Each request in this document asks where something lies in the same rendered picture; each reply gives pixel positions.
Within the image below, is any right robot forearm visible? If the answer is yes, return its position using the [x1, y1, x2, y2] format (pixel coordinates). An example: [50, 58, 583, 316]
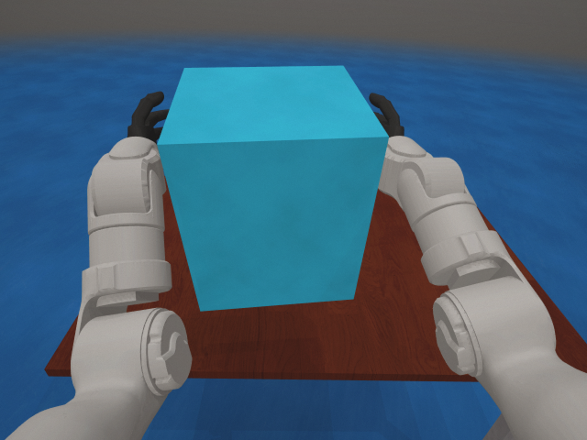
[378, 136, 556, 349]

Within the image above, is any left robot forearm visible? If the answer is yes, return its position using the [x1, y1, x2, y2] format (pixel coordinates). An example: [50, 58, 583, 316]
[71, 137, 172, 388]

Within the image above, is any carton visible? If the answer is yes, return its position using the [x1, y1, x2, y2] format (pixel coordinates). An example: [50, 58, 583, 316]
[157, 66, 389, 312]

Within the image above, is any right robot hand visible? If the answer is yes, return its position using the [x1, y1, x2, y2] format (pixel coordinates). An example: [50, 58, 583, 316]
[369, 93, 404, 138]

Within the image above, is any robot right upper arm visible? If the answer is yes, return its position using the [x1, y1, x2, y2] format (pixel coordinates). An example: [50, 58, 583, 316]
[433, 276, 587, 440]

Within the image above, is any table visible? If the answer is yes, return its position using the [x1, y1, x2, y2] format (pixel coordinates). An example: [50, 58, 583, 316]
[44, 176, 587, 440]

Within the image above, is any robot left upper arm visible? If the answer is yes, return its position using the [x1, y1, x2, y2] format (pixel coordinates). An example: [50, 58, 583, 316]
[5, 308, 192, 440]

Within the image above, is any left robot hand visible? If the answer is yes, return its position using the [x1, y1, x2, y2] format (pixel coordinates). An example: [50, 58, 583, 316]
[127, 92, 170, 144]

